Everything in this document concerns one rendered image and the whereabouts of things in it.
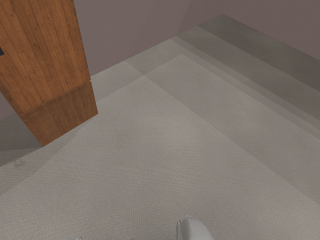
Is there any robot right thigh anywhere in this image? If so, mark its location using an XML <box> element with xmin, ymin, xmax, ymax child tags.
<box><xmin>176</xmin><ymin>218</ymin><xmax>214</xmax><ymax>240</ymax></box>

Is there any cupboard door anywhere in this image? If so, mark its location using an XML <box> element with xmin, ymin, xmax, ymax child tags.
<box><xmin>0</xmin><ymin>0</ymin><xmax>89</xmax><ymax>112</ymax></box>

